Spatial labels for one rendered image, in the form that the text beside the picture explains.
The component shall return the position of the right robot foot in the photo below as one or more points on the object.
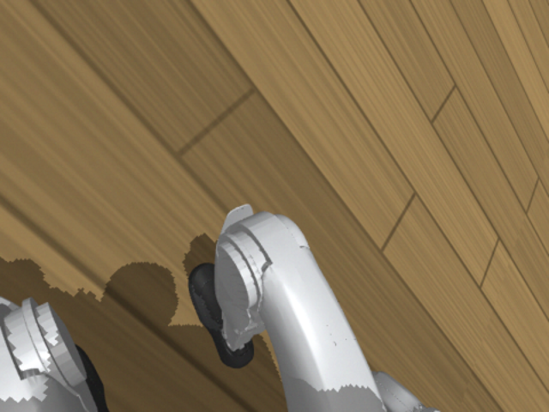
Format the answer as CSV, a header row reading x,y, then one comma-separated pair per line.
x,y
202,293

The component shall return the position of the right robot hand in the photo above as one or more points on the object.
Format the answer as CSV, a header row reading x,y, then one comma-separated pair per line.
x,y
396,397

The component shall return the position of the left robot foot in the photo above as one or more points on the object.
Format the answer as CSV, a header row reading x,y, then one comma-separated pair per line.
x,y
93,382

